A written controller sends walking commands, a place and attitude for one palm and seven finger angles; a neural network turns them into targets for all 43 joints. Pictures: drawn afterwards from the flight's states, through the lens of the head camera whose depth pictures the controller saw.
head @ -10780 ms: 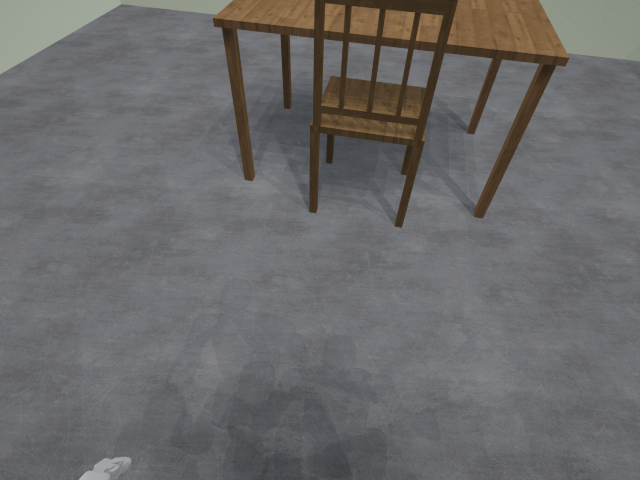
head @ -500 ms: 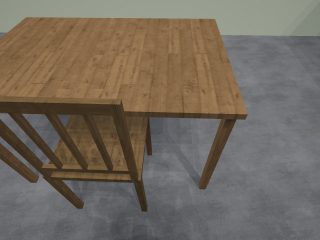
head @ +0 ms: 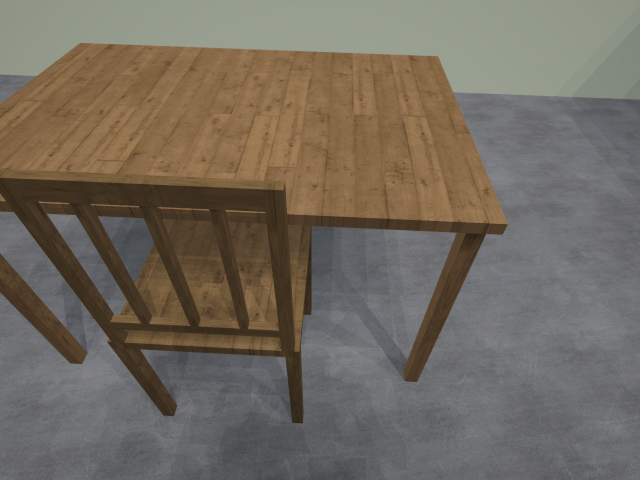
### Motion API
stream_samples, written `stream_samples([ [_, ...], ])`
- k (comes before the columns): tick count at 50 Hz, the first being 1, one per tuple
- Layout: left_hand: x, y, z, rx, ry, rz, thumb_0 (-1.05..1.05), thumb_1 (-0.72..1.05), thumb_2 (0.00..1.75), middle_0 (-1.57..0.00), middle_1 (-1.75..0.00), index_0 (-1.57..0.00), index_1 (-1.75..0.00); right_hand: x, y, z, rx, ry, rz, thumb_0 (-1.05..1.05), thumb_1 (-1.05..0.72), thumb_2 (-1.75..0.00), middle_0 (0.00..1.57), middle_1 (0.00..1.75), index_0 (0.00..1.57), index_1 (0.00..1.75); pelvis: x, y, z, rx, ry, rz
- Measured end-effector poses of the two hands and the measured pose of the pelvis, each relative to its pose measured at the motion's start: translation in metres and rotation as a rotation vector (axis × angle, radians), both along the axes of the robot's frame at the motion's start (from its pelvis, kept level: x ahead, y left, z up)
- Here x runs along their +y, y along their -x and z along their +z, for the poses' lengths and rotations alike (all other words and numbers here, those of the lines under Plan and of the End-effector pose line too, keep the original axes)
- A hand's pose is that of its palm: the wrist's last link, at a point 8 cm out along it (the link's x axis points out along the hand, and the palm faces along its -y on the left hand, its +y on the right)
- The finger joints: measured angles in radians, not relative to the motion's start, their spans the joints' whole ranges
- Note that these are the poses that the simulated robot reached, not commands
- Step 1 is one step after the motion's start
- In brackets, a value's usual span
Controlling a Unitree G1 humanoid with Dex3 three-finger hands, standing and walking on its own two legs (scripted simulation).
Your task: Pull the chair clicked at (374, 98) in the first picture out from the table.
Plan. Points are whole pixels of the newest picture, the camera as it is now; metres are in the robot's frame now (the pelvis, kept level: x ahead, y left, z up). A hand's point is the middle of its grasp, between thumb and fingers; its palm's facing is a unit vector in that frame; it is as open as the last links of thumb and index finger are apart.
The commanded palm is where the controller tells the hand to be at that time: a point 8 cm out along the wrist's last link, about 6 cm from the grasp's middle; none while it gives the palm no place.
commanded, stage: come to a stop and stand still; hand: left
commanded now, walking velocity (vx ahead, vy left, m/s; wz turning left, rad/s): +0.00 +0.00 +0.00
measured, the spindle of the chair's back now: (175, 272) +0.45 +0.28 -0.06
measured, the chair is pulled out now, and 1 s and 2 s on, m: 0.00 0.00 0.00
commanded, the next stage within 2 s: look again from close up in 0.26 s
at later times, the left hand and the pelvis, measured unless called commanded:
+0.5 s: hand out of the picture -0.02 +0.17 -0.17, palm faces +0.03 -0.98 -0.19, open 7.4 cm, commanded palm none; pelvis +0.00 -0.01 +0.01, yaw +1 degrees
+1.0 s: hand out of the picture +0.04 +0.16 -0.16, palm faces +0.03 -0.98 -0.20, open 7.4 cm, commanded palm none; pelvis +0.02 -0.02 +0.01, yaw +1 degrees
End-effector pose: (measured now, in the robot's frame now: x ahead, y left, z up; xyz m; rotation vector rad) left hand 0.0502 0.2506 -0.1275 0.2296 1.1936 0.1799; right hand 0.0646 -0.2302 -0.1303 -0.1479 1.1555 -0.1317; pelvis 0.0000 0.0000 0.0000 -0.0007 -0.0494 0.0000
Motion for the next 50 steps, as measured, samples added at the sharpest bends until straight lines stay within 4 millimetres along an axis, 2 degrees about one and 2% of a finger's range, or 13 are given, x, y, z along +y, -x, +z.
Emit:
stream_samples([
  [5,0.001,0.025,0.000,0.038,0.008,0.023,0.00,0.91,0.90,-0.20,-0.29,-0.20,-0.29,0.000,0.017,-0.001,0.053,0.004,0.016,0.00,-0.92,-0.89,0.20,0.30,0.20,0.30,0.002,0.006,0.002,0.013,0.000,0.018],
  [12,-0.009,0.063,-0.006,0.137,0.041,0.053,0.01,0.91,0.90,-0.20,-0.29,-0.20,-0.29,-0.006,0.038,-0.002,0.127,0.016,0.008,0.01,-0.91,-0.89,0.20,0.30,0.20,0.30,0.000,0.007,0.004,0.025,-0.001,0.024],
  [19,-0.025,0.078,-0.009,0.196,0.073,0.064,0.01,0.90,0.90,-0.20,-0.29,-0.20,-0.29,-0.010,0.048,-0.001,0.168,0.019,-0.005,0.01,-0.91,-0.89,0.20,0.30,0.20,0.30,-0.004,0.003,0.006,0.028,-0.003,0.021],
  [25,-0.036,0.072,-0.009,0.195,0.087,0.062,0.01,0.90,0.90,-0.20,-0.29,-0.20,-0.29,-0.011,0.044,-0.001,0.174,0.010,-0.008,0.01,-0.91,-0.89,0.20,0.30,0.20,0.30,-0.009,-0.002,0.007,0.029,-0.004,0.021],
  [32,-0.044,0.051,-0.009,0.160,0.086,0.054,0.00,0.90,0.90,-0.20,-0.30,-0.20,-0.29,-0.011,0.033,-0.003,0.164,-0.003,-0.006,0.01,-0.91,-0.89,0.20,0.30,0.20,0.30,-0.015,-0.008,0.008,0.029,-0.005,0.021],
  [40,-0.047,0.027,-0.007,0.120,0.078,0.044,0.00,0.91,0.90,-0.20,-0.29,-0.20,-0.29,-0.017,0.024,-0.003,0.163,-0.002,-0.004,0.01,-0.91,-0.89,0.20,0.30,0.20,0.30,-0.021,-0.014,0.009,0.028,-0.007,0.021],
  [50,-0.046,0.015,-0.005,0.111,0.070,0.042,0.00,0.91,0.90,-0.20,-0.29,-0.20,-0.29,-0.020,0.018,-0.002,0.171,-0.001,-0.006,0.00,-0.91,-0.89,0.20,0.30,0.20,0.30,-0.024,-0.022,0.010,0.027,-0.007,0.018],
])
